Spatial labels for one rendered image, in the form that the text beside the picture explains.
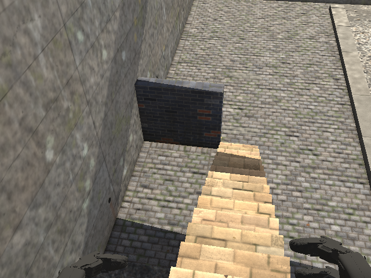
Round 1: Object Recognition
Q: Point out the robot right hand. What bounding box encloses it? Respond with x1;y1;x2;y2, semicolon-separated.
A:
289;236;371;278

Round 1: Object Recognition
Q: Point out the robot left hand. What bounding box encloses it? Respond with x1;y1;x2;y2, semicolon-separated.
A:
57;251;128;278

